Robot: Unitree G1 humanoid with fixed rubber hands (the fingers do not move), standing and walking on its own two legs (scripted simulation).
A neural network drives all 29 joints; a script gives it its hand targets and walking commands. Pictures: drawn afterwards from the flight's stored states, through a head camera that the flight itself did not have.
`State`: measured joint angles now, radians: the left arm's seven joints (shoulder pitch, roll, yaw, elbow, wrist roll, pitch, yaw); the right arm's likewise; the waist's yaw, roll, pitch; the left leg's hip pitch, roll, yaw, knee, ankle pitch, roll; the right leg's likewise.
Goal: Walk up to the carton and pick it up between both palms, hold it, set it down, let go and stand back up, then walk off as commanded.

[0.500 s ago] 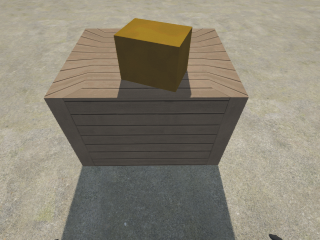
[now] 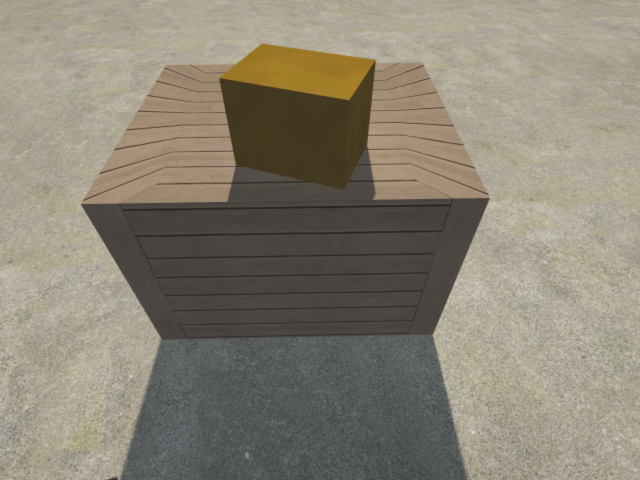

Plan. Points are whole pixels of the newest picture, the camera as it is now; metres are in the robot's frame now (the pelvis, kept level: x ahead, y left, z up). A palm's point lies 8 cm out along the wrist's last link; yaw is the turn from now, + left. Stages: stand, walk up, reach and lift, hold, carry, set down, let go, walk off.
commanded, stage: stand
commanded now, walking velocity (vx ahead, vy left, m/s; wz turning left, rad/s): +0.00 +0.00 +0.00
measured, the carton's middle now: (302, 115) +0.94 +0.04 -0.02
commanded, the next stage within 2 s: none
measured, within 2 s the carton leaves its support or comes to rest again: neither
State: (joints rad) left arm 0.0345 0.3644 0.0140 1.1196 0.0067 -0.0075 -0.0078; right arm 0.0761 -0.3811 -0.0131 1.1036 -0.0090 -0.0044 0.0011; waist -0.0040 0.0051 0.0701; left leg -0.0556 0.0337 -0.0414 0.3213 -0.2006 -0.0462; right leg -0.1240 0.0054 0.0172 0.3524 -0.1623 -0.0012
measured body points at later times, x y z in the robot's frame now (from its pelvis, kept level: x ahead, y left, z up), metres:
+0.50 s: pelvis +0.01 +0.00 +0.00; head +0.03 +0.00 +0.45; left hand +0.13 +0.31 -0.12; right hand +0.11 -0.30 -0.12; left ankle -0.01 +0.15 -0.75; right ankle +0.02 -0.12 -0.75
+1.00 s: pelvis +0.02 +0.01 +0.00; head +0.03 +0.01 +0.45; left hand +0.13 +0.31 -0.12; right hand +0.11 -0.31 -0.12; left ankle -0.01 +0.15 -0.75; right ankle +0.02 -0.12 -0.75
